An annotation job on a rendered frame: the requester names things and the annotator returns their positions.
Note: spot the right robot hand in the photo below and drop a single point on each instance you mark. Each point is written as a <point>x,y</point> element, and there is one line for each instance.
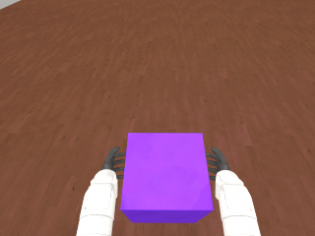
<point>220,162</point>

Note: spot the carton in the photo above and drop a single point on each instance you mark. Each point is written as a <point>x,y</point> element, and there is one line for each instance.
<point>166,178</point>

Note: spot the robot left forearm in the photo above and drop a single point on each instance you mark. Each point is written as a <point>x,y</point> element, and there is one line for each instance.
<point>98,208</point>

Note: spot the left robot hand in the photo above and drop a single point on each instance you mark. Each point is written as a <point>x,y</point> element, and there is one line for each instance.
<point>110,162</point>

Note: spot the robot right forearm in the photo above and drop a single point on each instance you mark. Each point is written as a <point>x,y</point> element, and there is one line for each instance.
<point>237,211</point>

